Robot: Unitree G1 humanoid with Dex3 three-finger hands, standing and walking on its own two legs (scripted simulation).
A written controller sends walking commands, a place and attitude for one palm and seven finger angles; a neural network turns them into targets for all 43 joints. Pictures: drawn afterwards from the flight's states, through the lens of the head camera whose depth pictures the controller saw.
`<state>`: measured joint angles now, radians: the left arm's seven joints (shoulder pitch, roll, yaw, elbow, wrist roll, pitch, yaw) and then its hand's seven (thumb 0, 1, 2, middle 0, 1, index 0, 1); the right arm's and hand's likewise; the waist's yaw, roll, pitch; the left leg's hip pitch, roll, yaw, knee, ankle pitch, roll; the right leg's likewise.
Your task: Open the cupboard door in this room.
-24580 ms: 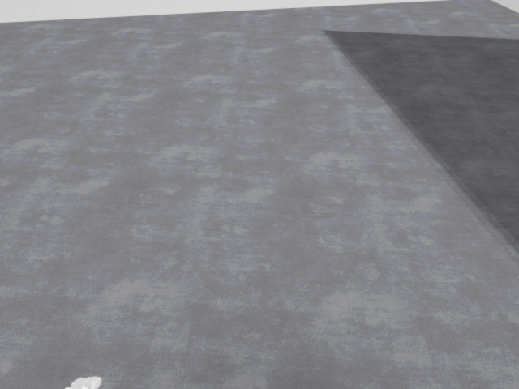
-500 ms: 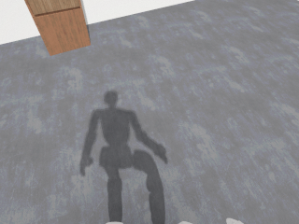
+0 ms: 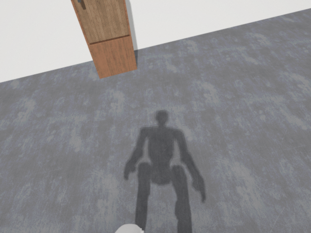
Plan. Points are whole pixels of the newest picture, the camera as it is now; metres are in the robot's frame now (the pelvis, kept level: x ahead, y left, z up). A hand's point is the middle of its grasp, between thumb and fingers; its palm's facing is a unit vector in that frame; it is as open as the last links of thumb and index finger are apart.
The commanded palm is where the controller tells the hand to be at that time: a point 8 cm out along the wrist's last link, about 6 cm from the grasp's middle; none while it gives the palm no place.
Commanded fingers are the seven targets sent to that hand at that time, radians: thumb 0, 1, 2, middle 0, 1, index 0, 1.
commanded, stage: turn or walk to find it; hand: left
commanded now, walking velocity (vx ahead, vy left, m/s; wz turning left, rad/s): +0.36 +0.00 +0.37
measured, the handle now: out of the picture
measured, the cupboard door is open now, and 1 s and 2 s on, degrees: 0 0 0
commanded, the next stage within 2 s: stand and wait in 1.54 s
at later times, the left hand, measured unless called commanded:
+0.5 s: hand out of the picture +0.08 +0.21 -0.18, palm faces +0.26 -0.95 -0.16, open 7.4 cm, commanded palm none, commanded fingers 0.00 0.90 0.90 -0.20 -0.30 -0.20 -0.30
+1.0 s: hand (110, 132) +0.53 +0.23 -0.16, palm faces +0.13 -0.97 -0.22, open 7.4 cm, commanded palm none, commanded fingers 0.00 0.90 0.90 -0.20 -0.30 -0.20 -0.30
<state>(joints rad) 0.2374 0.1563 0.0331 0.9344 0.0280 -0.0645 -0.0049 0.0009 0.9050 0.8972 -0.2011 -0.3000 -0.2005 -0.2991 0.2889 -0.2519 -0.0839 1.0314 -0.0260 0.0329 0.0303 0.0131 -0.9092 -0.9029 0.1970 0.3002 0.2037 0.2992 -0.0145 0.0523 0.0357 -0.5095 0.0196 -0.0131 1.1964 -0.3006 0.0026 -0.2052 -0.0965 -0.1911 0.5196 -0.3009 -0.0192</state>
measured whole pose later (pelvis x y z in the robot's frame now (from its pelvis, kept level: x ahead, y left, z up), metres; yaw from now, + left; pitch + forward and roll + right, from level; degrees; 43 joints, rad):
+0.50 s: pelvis +0.19 +0.06 -0.01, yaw +9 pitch -1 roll +0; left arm 0.41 0.14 0.03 1.14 0.02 -0.02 0.00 0.01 0.91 0.90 -0.20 -0.30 -0.20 -0.30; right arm 0.09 -0.16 -0.03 0.98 -0.01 -0.06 0.00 0.00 -0.91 -0.90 0.20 0.30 0.20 0.30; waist 0.07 -0.01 0.10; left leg -0.32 -0.01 0.15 0.59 -0.25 0.08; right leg -0.37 -0.15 -0.09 1.25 -0.43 0.03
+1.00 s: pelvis +0.42 +0.04 -0.01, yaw +11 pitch -1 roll +1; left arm 0.07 0.17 0.04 0.96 0.02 -0.07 -0.02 0.00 0.91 0.90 -0.20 -0.30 -0.20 -0.30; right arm 0.41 -0.15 -0.05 1.15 -0.01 -0.02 0.00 0.01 -0.91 -0.90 0.20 0.30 0.20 0.30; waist -0.05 0.02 0.10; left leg -0.22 0.02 0.04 1.02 -0.47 0.02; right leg -0.38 -0.08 -0.15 0.62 -0.21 -0.05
